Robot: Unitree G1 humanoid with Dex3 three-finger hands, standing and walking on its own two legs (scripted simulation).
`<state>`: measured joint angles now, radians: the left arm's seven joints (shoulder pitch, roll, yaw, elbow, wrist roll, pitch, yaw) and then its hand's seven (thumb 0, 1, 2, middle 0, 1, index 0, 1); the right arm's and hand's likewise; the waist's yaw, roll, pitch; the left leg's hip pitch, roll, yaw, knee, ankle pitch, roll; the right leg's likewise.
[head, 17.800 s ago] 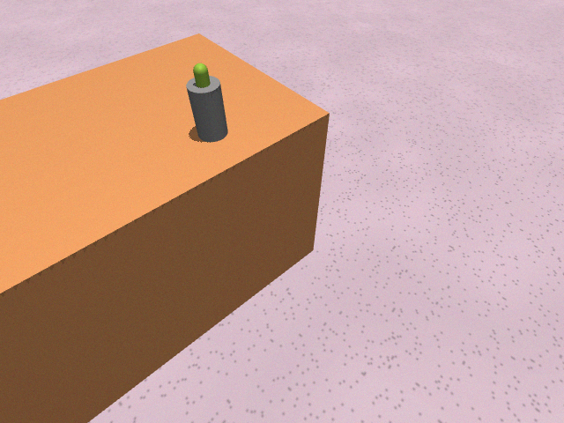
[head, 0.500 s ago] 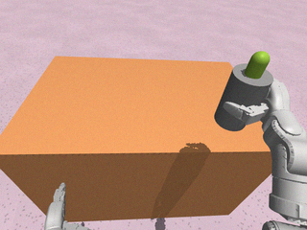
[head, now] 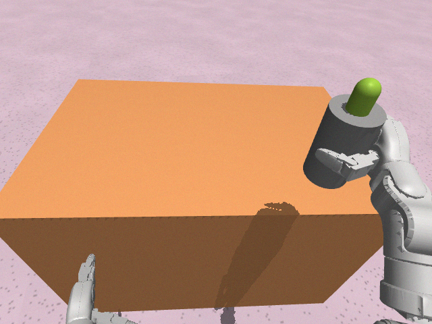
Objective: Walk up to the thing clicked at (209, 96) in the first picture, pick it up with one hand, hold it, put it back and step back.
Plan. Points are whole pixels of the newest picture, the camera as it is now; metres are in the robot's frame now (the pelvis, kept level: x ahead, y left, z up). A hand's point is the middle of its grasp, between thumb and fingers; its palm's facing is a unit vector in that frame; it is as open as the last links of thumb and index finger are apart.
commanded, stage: hold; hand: right
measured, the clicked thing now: (344, 133) +0.33 -0.17 +0.24
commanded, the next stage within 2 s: crouch in 0.86 s
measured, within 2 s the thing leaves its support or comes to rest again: neither
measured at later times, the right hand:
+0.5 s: hand (337, 130) +0.34 -0.17 +0.23, palm faces +0.16 +0.99 -0.02, open 10.8 cm
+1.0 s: hand (335, 134) +0.34 -0.17 +0.23, palm faces +0.15 +0.99 -0.03, open 10.8 cm
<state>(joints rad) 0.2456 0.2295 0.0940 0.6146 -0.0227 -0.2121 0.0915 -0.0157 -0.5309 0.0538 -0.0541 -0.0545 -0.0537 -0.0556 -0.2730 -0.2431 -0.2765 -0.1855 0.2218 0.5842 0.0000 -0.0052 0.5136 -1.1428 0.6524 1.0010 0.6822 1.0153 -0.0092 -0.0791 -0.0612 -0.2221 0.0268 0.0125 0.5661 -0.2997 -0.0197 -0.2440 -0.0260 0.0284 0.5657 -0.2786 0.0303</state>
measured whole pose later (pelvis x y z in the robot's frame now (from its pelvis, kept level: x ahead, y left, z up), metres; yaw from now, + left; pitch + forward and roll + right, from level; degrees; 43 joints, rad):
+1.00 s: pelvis +0.00 +0.00 +0.00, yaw +0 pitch -3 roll +0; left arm 0.24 0.24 0.10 0.63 -0.02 -0.20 0.08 -0.02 -0.54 0.06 -0.05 -0.05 -0.05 -0.06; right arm -0.35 -0.24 -0.26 -0.12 0.21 0.59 0.00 -0.01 0.52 -1.14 0.65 1.00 0.68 1.02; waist -0.01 -0.08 -0.05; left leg -0.22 0.03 0.02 0.56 -0.30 -0.02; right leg -0.24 -0.03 0.03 0.56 -0.28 0.03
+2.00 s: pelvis -0.01 -0.01 -0.01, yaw +3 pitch +9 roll +1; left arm 0.27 0.23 0.03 0.50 0.01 -0.20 0.05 -0.02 -0.53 0.05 -0.05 -0.05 -0.05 -0.05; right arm -0.74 -0.42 -0.39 0.94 0.09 -0.12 0.04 -0.01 0.51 -1.14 0.65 1.00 0.68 1.01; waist 0.11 -0.01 -0.07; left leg -0.53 0.00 -0.02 0.66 -0.30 -0.03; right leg -0.56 -0.05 0.00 0.71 -0.32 0.02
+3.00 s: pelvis -0.01 -0.02 -0.05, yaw +3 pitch +17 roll +3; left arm 0.31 0.23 0.01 0.28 0.05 -0.13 0.02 -0.01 -0.54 0.06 -0.06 -0.05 -0.05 -0.06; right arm -0.83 -0.54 -0.47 1.16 0.04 -0.32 0.08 -0.01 0.52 -1.15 0.65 1.00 0.68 1.02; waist 0.19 0.01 -0.12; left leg -0.81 -0.02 -0.01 0.89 -0.38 -0.03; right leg -0.86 -0.07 0.03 0.96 -0.41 0.02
